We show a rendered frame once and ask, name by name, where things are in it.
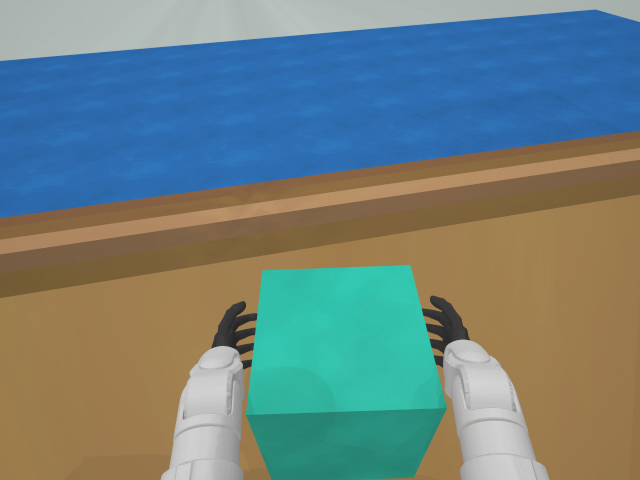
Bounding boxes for carton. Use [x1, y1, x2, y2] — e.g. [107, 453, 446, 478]
[246, 265, 447, 480]

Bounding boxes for robot left hand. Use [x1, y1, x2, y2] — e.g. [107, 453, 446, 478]
[211, 301, 257, 369]

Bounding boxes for left robot forearm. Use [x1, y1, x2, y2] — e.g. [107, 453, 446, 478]
[161, 346, 245, 480]

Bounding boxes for right robot forearm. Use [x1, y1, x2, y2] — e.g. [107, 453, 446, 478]
[443, 340, 550, 480]

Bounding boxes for robot right hand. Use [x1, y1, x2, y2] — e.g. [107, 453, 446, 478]
[422, 296, 470, 368]

